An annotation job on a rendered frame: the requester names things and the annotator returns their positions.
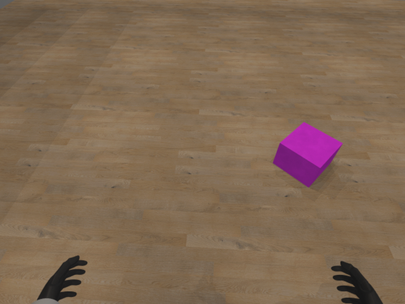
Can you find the right robot hand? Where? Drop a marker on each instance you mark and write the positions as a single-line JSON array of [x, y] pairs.
[[362, 288]]

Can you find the carton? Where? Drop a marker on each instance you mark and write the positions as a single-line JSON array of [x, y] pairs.
[[306, 153]]

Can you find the left robot hand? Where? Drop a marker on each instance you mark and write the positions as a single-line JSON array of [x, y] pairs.
[[57, 282]]

